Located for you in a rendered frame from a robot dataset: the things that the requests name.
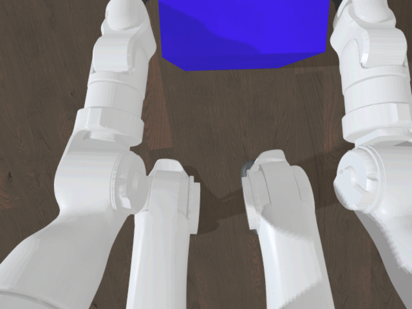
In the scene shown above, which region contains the left robot forearm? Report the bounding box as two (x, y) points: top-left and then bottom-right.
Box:
(54, 0), (156, 200)

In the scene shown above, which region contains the robot left thigh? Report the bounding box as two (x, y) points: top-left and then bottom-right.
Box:
(126, 170), (200, 309)

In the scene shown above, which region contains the right robot upper arm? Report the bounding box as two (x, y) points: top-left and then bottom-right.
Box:
(333, 145), (412, 309)

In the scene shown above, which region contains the carton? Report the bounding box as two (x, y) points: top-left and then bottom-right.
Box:
(158, 0), (330, 71)

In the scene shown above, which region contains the left robot upper arm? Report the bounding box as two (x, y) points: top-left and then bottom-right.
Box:
(0, 148), (149, 309)

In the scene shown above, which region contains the right robot shin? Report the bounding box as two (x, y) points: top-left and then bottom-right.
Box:
(250, 149), (315, 211)

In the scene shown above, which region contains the right robot forearm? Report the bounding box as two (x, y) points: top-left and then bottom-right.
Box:
(330, 0), (412, 147)

